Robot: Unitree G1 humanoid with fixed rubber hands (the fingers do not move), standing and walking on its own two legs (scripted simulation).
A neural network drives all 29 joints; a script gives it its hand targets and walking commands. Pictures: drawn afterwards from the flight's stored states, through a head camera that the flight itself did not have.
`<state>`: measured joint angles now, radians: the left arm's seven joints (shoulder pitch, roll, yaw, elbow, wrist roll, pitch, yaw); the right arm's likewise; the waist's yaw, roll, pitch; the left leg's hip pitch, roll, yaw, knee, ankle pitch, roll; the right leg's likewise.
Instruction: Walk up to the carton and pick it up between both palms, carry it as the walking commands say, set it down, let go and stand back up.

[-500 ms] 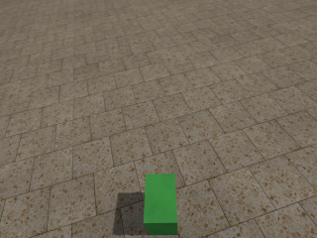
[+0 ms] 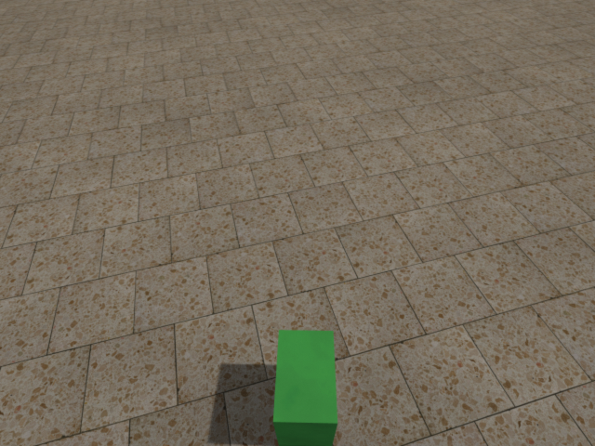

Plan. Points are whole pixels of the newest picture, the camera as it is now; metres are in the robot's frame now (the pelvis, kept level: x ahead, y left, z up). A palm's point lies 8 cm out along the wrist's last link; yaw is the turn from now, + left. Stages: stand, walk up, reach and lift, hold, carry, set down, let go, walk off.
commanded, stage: stand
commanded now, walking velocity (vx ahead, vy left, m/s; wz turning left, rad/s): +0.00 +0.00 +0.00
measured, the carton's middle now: (305, 389) +0.41 +0.01 -0.64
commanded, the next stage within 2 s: reach and lift in 0.76 s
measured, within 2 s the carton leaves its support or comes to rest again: neither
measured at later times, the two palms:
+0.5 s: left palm out of the picture -0.02 +0.22 -0.15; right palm out of the picture -0.03 -0.19 -0.15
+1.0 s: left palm out of the picture +0.17 +0.24 -0.14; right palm (470, 439) +0.17 -0.22 -0.13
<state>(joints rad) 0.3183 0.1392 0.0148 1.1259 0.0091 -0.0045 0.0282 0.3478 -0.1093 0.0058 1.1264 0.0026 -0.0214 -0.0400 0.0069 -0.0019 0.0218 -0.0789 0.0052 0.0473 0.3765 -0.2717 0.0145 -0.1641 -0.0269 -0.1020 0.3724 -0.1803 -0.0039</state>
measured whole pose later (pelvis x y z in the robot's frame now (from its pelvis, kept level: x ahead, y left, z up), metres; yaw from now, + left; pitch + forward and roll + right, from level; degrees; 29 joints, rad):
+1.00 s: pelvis -0.01 +0.01 -0.03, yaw +1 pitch +12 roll +0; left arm -0.08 0.26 -0.10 0.78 -0.18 0.52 0.04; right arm -0.10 -0.26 0.09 0.76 0.17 0.54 -0.07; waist -0.02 0.01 -0.13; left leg -0.50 -0.01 0.04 0.69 -0.39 0.03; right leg -0.58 -0.05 -0.07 0.68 -0.29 0.01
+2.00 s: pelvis -0.12 -0.01 -0.12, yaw +3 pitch +29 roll +0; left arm -0.97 0.19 0.25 1.03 0.04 0.26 0.00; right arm -0.85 -0.03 -0.32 0.85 -0.03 0.29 -0.20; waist -0.05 0.00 -0.01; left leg -1.27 -0.01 0.01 1.14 -0.37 0.00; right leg -1.32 -0.01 -0.01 1.07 -0.25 0.00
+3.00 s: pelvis -0.12 -0.01 -0.29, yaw +4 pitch +48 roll -1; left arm -1.23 0.27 0.14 1.02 -0.06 0.08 0.11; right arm -1.11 -0.15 -0.31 0.89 0.05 0.07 -0.15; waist -0.07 0.01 -0.04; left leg -2.06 -0.05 -0.02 1.77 -0.55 0.00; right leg -2.10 0.01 0.03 1.70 -0.43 0.04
